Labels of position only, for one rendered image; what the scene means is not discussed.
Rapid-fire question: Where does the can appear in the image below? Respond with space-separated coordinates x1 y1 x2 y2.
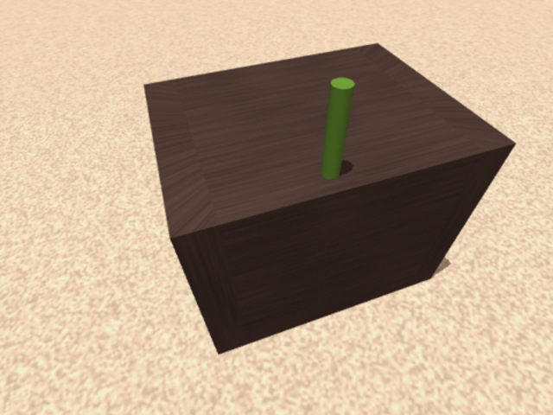
321 78 354 179

